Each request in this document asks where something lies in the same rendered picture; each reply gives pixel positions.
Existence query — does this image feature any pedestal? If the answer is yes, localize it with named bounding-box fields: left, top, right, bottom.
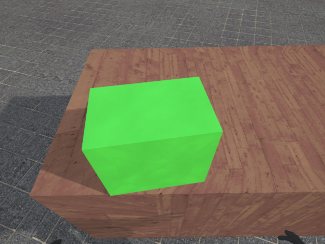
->
left=29, top=45, right=325, bottom=238

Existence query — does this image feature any carton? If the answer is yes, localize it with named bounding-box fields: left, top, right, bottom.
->
left=82, top=77, right=223, bottom=196

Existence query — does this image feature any robot right hand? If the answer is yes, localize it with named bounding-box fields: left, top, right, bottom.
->
left=277, top=230, right=305, bottom=244

